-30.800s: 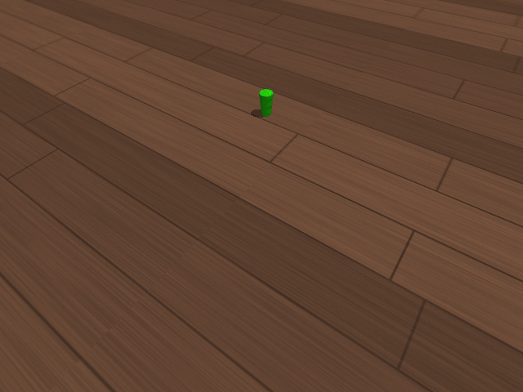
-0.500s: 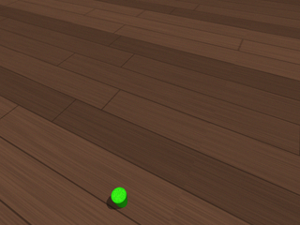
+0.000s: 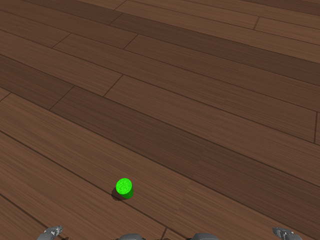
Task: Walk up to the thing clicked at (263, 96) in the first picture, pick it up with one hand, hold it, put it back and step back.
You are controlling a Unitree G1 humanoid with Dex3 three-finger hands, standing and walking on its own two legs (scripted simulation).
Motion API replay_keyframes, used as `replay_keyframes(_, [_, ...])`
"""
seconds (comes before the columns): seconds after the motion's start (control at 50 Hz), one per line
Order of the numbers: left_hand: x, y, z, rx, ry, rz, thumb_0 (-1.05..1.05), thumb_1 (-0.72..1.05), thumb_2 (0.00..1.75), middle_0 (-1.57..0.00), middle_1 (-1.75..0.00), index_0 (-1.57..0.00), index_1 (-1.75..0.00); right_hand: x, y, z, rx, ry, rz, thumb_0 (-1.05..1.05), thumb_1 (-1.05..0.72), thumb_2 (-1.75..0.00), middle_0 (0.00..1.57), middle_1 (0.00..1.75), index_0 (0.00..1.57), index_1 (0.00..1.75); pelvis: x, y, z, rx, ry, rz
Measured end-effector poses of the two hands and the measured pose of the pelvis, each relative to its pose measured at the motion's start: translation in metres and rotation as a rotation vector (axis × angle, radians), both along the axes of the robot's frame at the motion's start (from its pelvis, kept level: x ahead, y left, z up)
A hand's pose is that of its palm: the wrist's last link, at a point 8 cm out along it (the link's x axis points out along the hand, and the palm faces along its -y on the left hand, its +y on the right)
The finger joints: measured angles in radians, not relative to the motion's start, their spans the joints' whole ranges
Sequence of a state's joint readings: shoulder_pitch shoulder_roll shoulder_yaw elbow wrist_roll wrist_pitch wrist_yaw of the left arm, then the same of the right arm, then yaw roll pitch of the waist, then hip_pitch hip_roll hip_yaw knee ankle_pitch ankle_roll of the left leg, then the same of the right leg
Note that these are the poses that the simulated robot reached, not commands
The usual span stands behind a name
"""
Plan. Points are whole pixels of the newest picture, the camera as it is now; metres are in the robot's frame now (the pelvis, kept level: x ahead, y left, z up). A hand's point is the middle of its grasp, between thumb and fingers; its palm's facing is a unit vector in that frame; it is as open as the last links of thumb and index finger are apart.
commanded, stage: step back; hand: left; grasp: from the side
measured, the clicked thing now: (126, 190) +0.41 +0.23 -0.69
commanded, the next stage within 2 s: none
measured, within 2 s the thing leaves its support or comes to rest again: neither
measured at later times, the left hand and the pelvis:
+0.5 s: hand out of the picture +0.04 +0.30 -0.16, palm faces -0.06 -0.93 -0.36, open 7.4 cm; pelvis -0.09 +0.05 +0.00, yaw -1 degrees
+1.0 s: hand out of the picture -0.07 +0.29 -0.14, palm faces -0.02 -0.92 -0.39, open 7.4 cm; pelvis -0.22 +0.04 -0.01, yaw -1 degrees
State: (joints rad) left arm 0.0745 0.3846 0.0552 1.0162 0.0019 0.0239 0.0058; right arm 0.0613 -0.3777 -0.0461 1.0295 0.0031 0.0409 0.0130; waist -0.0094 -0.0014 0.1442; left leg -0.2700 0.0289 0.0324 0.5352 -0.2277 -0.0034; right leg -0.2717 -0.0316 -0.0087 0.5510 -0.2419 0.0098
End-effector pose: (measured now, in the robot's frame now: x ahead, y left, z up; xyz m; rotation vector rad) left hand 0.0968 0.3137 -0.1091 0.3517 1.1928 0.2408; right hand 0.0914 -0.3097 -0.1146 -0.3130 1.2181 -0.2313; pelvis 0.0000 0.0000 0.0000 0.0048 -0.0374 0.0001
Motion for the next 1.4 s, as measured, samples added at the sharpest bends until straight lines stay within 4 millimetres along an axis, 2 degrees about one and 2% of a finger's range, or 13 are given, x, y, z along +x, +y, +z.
replay_keyframes(0.08, [-0.008,0.002,-0.004,0.009,-0.014,-0.020,0.01,0.90,0.90,-0.21,-0.30,-0.20,-0.30,-0.010,-0.008,-0.005,-0.015,-0.008,0.005,0.00,-0.91,-0.90,0.21,0.30,0.21,0.30,-0.015,0.000,-0.008,-0.006,-0.004,0.006])
replay_keyframes(0.16, [-0.017,0.007,-0.007,0.008,-0.024,-0.045,0.01,0.90,0.90,-0.21,-0.30,-0.20,-0.30,-0.029,-0.003,-0.005,-0.028,0.003,0.003,0.00,-0.91,-0.90,0.20,0.30,0.21,0.30,-0.031,0.011,-0.011,0.004,-0.005,0.001])
replay_keyframes(0.3, [-0.012,0.030,-0.025,-0.023,-0.108,-0.059,0.01,0.90,0.89,-0.21,-0.30,-0.21,-0.30,-0.093,0.023,-0.003,-0.084,0.081,0.016,0.00,-0.91,-0.90,0.20,0.30,0.21,0.30,-0.058,0.037,-0.022,0.008,0.008,0.010])
replay_keyframes(0.4, [-0.029,0.033,-0.021,-0.040,-0.079,-0.057,0.01,0.90,0.90,-0.21,-0.30,-0.20,-0.30,-0.133,0.042,0.011,-0.081,0.129,-0.007,0.00,-0.91,-0.90,0.21,0.30,0.21,0.30,-0.074,0.044,-0.007,-0.017,0.010,0.005])
replay_keyframes(0.5, [-0.059,0.034,-0.017,-0.038,-0.033,-0.078,0.01,0.90,0.90,-0.21,-0.30,-0.20,-0.30,-0.144,0.046,0.012,-0.083,0.079,-0.036,0.01,-0.90,-0.90,0.21,0.30,0.21,0.30,-0.091,0.049,-0.003,-0.017,0.009,-0.024])
replay_keyframes(0.62, [-0.091,0.032,-0.014,-0.007,-0.003,-0.097,0.01,0.90,0.90,-0.21,-0.30,-0.20,-0.30,-0.147,0.040,0.001,-0.059,-0.022,-0.032,0.00,-0.90,-0.90,0.21,0.30,0.21,0.30,-0.117,0.043,-0.010,-0.006,-0.001,-0.063])
replay_keyframes(0.72, [-0.118,0.019,-0.007,0.014,-0.027,-0.102,0.01,0.90,0.90,-0.21,-0.30,-0.20,-0.30,-0.154,0.027,-0.013,-0.025,-0.069,-0.034,0.00,-0.90,-0.90,0.21,0.30,0.21,0.30,-0.142,0.031,-0.016,-0.033,-0.020,-0.072])
replay_keyframes(0.82, [-0.145,0.010,0.008,0.007,-0.059,-0.090,0.01,0.90,0.89,-0.21,-0.30,-0.20,-0.30,-0.169,0.024,-0.005,-0.010,-0.074,-0.024,0.00,-0.91,-0.90,0.21,0.30,0.21,0.30,-0.164,0.026,-0.006,0.013,-0.012,-0.072])
replay_keyframes(0.94, [-0.167,0.011,0.013,0.006,-0.120,-0.086,0.01,0.90,0.89,-0.21,-0.30,-0.21,-0.30,-0.202,0.022,-0.001,-0.045,-0.040,0.024,0.00,-0.91,-0.90,0.21,0.30,0.21,0.30,-0.197,0.031,-0.004,0.015,0.006,-0.038])
replay_keyframes(1.04, [-0.193,0.025,-0.003,-0.018,-0.155,-0.080,0.01,0.90,0.89,-0.21,-0.30,-0.21,-0.30,-0.236,0.031,-0.001,-0.080,-0.019,0.059,0.00,-0.91,-0.90,0.21,0.30,0.21,0.30,-0.231,0.041,-0.015,0.002,-0.003,0.005])
replay_keyframes(1.2, [-0.259,0.038,-0.010,-0.038,-0.076,-0.035,0.01,0.90,0.90,-0.21,-0.30,-0.20,-0.30,-0.294,0.045,0.020,-0.083,-0.022,0.050,0.00,-0.90,-0.90,0.21,0.30,0.21,0.30,-0.277,0.044,-0.003,-0.025,-0.011,-0.024])
replay_keyframes(1.3, [-0.307,0.039,-0.011,-0.017,-0.021,-0.040,0.01,0.90,0.90,-0.21,-0.30,-0.20,-0.30,-0.314,0.037,0.024,-0.092,-0.079,0.043,0.01,-0.90,-0.90,0.21,0.30,0.21,0.30,-0.309,0.037,-0.004,-0.028,-0.006,-0.056])
replay_keyframes(1.4, [-0.350,0.028,-0.015,0.005,0.023,-0.070,0.01,0.90,0.90,-0.21,-0.30,-0.20,-0.30,-0.339,0.018,0.015,-0.086,-0.137,0.044,0.00,-0.90,-0.90,0.21,0.30,0.21,0.30,-0.350,0.023,-0.014,-0.018,-0.007,-0.095])
